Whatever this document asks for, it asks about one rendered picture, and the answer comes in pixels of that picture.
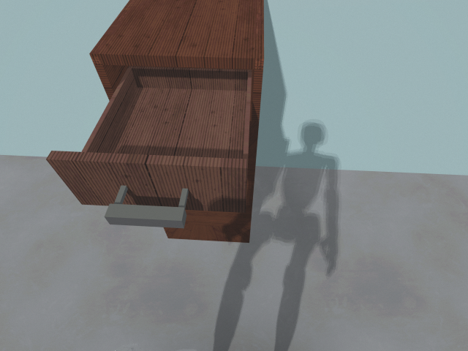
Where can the handle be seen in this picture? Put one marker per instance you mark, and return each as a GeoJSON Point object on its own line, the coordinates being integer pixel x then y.
{"type": "Point", "coordinates": [146, 215]}

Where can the drawer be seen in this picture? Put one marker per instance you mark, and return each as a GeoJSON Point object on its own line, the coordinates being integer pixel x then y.
{"type": "Point", "coordinates": [164, 129]}

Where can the cabinet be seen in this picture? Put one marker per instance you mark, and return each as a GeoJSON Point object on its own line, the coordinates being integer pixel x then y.
{"type": "Point", "coordinates": [207, 34]}

